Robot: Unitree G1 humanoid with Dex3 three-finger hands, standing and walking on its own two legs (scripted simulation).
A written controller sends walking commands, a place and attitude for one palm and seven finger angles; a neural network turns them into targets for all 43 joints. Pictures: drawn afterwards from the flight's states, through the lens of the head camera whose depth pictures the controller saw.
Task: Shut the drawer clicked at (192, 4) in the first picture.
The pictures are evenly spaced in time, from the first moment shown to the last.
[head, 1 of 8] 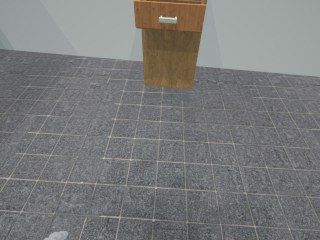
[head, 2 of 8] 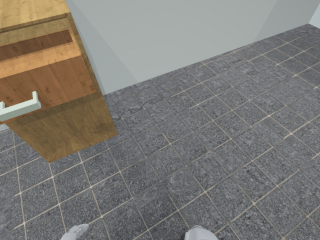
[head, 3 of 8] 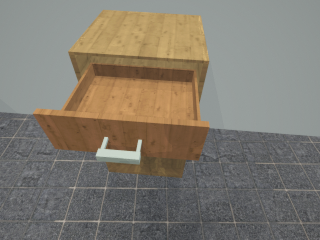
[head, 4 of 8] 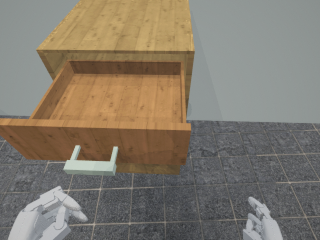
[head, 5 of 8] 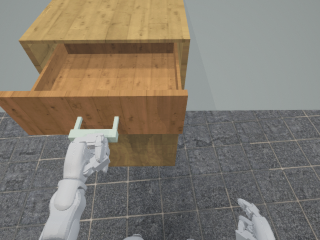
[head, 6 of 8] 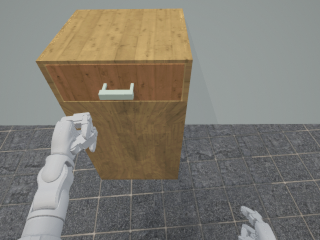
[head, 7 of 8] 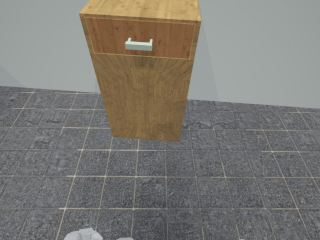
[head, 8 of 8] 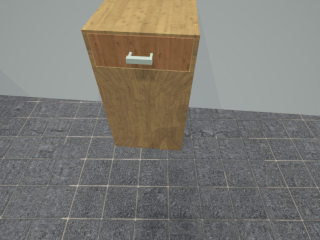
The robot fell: no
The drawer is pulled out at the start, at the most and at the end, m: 0.30 0.30 0.00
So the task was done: yes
